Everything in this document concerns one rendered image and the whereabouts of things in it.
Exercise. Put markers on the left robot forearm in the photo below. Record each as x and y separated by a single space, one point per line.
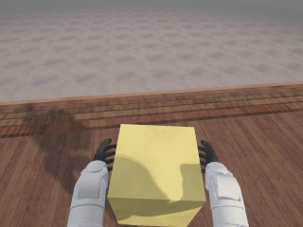
88 200

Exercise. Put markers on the robot left hand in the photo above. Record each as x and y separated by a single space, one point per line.
101 154

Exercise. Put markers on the carton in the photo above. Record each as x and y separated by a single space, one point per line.
156 178

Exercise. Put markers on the right robot forearm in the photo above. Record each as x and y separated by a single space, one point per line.
226 201

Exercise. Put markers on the robot right hand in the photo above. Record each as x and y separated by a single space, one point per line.
209 156

